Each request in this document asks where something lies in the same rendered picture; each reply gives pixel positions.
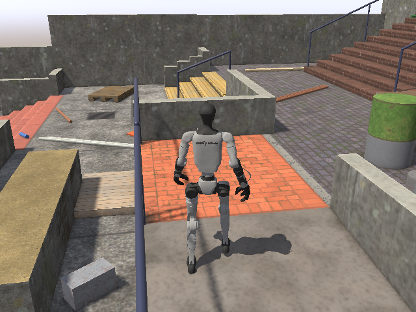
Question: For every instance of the left robot hand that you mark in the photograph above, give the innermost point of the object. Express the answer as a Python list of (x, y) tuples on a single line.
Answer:
[(176, 179)]

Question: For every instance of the right robot hand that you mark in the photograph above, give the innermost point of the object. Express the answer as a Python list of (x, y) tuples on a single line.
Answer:
[(246, 192)]

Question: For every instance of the right robot upper arm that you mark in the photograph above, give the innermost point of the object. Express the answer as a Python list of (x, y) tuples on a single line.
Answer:
[(231, 149)]

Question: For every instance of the right robot forearm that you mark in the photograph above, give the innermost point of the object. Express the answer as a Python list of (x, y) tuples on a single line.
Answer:
[(240, 175)]

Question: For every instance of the left robot forearm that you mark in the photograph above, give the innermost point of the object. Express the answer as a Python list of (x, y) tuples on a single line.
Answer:
[(178, 169)]

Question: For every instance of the left robot upper arm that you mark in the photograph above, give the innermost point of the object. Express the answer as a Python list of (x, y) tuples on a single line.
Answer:
[(184, 147)]

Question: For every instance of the left robot shin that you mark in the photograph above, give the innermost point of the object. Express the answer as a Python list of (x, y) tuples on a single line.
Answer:
[(191, 243)]

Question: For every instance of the humanoid robot head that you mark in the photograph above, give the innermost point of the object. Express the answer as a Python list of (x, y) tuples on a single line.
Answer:
[(207, 112)]

